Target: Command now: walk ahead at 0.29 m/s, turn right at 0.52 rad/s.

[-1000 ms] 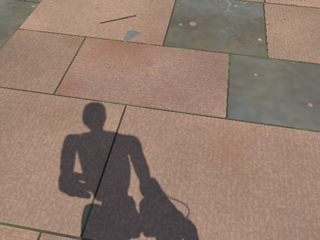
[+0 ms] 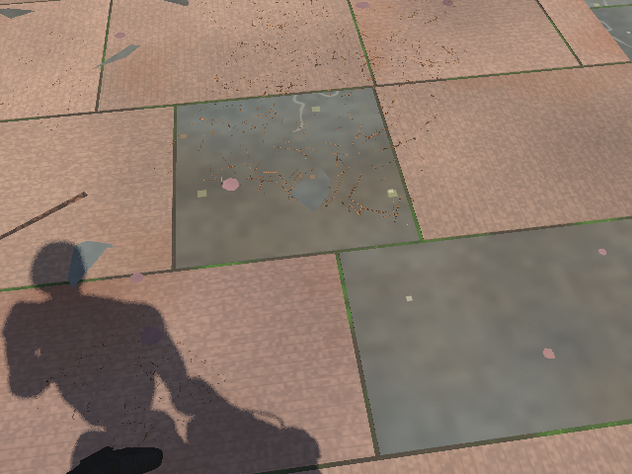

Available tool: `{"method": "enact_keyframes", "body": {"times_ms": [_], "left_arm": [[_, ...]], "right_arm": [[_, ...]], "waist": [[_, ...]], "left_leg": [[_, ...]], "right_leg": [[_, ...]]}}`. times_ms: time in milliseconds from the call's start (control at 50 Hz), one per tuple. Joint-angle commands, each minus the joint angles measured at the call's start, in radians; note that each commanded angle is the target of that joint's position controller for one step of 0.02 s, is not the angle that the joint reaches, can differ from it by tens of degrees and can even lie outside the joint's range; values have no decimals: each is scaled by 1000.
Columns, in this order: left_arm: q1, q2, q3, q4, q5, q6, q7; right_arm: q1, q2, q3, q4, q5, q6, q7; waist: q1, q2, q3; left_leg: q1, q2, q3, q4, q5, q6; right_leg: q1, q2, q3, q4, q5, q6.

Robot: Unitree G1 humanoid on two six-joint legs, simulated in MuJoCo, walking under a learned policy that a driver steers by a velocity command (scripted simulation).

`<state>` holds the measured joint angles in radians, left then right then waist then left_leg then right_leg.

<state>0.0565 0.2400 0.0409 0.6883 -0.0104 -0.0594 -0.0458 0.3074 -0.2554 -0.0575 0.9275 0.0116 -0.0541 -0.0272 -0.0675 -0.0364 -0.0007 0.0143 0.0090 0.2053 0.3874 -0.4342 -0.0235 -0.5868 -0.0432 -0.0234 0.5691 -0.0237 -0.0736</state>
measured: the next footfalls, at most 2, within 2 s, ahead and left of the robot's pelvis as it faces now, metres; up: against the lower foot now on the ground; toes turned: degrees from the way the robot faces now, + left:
right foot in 0.02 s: +0.18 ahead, -0.10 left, +0.00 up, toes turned -3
left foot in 0.44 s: +0.22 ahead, +0.13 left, +0.00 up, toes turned -3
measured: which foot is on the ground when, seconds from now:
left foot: down 0.00-0.00, up 0.02-0.42, down 0.44-0.76, up 0.78-1.00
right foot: up 0.00-0.00, down 0.02-0.48, up 0.50-0.74, down 0.76-1.00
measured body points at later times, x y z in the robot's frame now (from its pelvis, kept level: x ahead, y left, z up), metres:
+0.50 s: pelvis +0.14 +0.00 +0.01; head +0.15 +0.02 +0.46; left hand +0.31 +0.24 -0.10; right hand +0.23 -0.27 -0.10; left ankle +0.18 +0.13 -0.72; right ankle +0.14 -0.10 -0.72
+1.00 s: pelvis +0.13 -0.02 +0.02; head +0.16 -0.04 +0.47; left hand +0.21 +0.25 -0.08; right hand +0.32 -0.27 -0.10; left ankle +0.09 +0.13 -0.67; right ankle +0.15 -0.12 -0.72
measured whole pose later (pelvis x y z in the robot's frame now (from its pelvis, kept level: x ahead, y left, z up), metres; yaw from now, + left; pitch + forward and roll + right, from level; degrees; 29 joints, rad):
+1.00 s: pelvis +0.13 -0.02 +0.02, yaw +10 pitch +2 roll +1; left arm 0.20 0.21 0.05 0.75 0.01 -0.01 0.03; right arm 0.16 -0.28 -0.09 0.74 0.00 0.04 -0.05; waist 0.02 0.04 0.01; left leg -0.43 -0.01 -0.11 0.89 -0.40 -0.09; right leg -0.25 0.01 0.00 0.45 -0.23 -0.03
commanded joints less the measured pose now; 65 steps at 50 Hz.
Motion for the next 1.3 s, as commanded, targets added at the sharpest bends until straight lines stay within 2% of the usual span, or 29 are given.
{"method": "enact_keyframes", "body": {"times_ms": [20,40,60,80,100,140,220,280,340,420,440,480,500,560,620,740,760,780,800,820,860,920,980,1080,1100,1120,1140,1180,1300], "left_arm": [[329,270,101,3,16,-2,21],[286,346,100,-30,31,-6,26],[323,272,92,-52,25,6,29],[242,220,78,-65,16,10,34],[186,171,67,-70,1,17,40],[114,136,52,-80,9,26,46],[96,159,59,-71,25,17,47],[68,103,37,-50,30,20,55],[81,104,33,-6,45,16,50],[102,147,48,23,16,35,68],[135,146,50,33,9,39,76],[189,112,51,17,31,36,89],[103,101,50,0,36,41,93],[18,89,56,-35,13,56,91],[31,73,53,-34,6,55,92],[155,77,56,0,-4,45,59],[173,112,68,2,9,49,60],[160,200,84,-20,38,58,69],[148,222,85,-33,76,50,61],[95,179,73,-56,69,38,63],[16,128,58,-59,31,25,66],[36,76,35,-31,22,24,72],[74,96,40,-8,21,36,78],[149,121,42,38,-4,46,70],[169,105,35,43,8,34,65],[198,95,33,37,30,17,51],[174,67,26,43,32,12,50],[94,85,30,48,30,22,57],[122,72,33,89,22,47,73]], "right_arm": [[-15,-145,-26,-99,-26,1,-17],[95,-30,16,-138,-52,-29,6],[44,-135,-3,-124,-24,-49,23],[-35,-139,-4,-152,7,-51,25],[-68,-125,-1,-151,-1,-44,13],[-80,-135,-12,-159,-12,-8,-6],[-48,-84,-3,-162,-21,21,-23],[-55,-55,7,-140,-16,28,-16],[-114,-82,-2,-148,-4,37,-9],[-148,-116,-21,-185,-10,38,1],[-149,-129,-24,-194,-16,37,3],[-154,-208,-50,-205,-13,47,0],[-110,-190,-55,-203,-8,53,1],[-40,-188,-58,-209,-31,30,-9],[-144,-178,-65,-242,5,45,-25],[-183,-162,-71,-278,19,97,-30],[-147,-127,-62,-276,11,99,-31],[-115,-56,-42,-283,-7,96,-28],[-134,-113,-59,-312,-15,78,-27],[-127,-179,-80,-288,-13,72,-24],[-79,-174,-87,-229,-8,83,-32],[-98,-96,-62,-232,-6,86,-28],[-172,-38,-28,-258,-8,82,-18],[-127,-88,-33,-227,-11,78,-10],[-110,-130,-38,-232,-22,78,-14],[-100,-193,-52,-228,-25,81,-19],[-121,-138,-44,-211,-20,80,-7],[-156,-68,-25,-217,-30,70,4],[-136,-67,-16,-183,-23,44,-2]], "waist": [[181,-36,-232],[81,-242,-397],[164,-105,-536],[152,-77,-412],[126,29,-298],[58,35,-185],[21,-28,-182],[25,-49,-209],[54,-78,-151],[60,-74,-87],[66,-43,-76],[137,203,-87],[79,263,-65],[12,274,-105],[59,175,-135],[102,219,-165],[90,151,-157],[55,-125,-129],[64,-267,-97],[52,-157,-63],[13,-55,-38],[24,-75,-53],[68,-121,-78],[63,-104,-42],[71,-48,-72],[119,94,-104],[109,181,-113],[80,119,-48],[86,95,12]], "left_leg": [[-290,104,-21,648,633,5],[-681,-93,-141,1010,-256,-53],[-703,-43,-321,1089,-227,-38],[-775,7,-310,1059,-142,-24],[-785,51,-284,982,-67,-26],[-657,85,-275,879,-11,-35],[-546,63,-250,675,87,-49],[-433,84,-257,489,248,-46],[-370,79,-254,379,284,-30],[-374,35,-205,194,258,22],[-363,50,-234,136,376,47],[-308,159,-424,95,581,148],[-291,217,-551,18,506,217],[-147,310,-722,-29,638,317],[-148,219,-600,16,682,225],[-272,117,-564,54,449,158],[-370,70,-525,121,268,111],[-574,-73,-386,353,-22,46],[-629,-97,-381,542,-217,11],[-624,-73,-421,701,-171,-1],[-634,-68,-416,772,-51,-24],[-553,-51,-370,702,42,-66],[-424,9,-273,416,33,-84],[-187,0,-237,-45,312,-25],[-89,63,-309,-25,456,6],[-30,126,-349,70,612,54],[-138,115,-350,64,433,95],[-235,83,-342,27,267,70],[-297,54,-321,34,228,41]], "right_leg": [[599,-79,175,-33,467,-119],[948,-356,657,-39,817,-362],[962,-323,644,-70,733,-365],[867,-282,497,-75,661,-314],[721,-233,405,-101,571,-260],[428,-185,328,-178,476,-228],[284,-146,224,-209,544,-214],[265,-126,142,-228,400,-174],[246,-143,141,-257,172,-159],[334,-163,173,-179,41,-119],[352,-143,168,-144,-17,-83],[263,32,7,25,-232,19],[183,107,-55,134,-303,66],[-18,113,88,473,-606,85],[14,75,98,335,-503,108],[360,106,30,-144,-179,99],[458,22,90,-190,-148,68],[532,-216,367,-256,-45,-39],[402,-368,573,-304,29,-200],[378,-341,530,-309,24,-228],[389,-220,346,-257,27,-136],[399,-159,219,-232,212,-132],[436,-133,176,-214,204,-126],[394,-129,210,-171,132,-88],[341,-110,195,-154,65,-36],[288,-40,123,-120,-42,7],[355,15,53,-125,-160,54],[377,19,40,-105,-165,74],[389,13,49,-100,-142,67]]}}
